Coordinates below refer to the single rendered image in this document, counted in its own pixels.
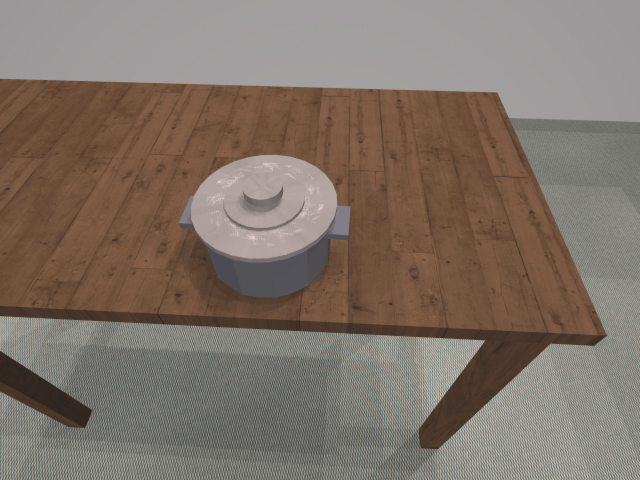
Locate table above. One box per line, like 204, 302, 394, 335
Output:
0, 79, 607, 449

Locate lid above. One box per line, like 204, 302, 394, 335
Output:
191, 155, 337, 263

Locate pot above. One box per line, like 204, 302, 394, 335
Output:
179, 196, 350, 298

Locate knob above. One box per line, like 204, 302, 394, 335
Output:
242, 172, 283, 207

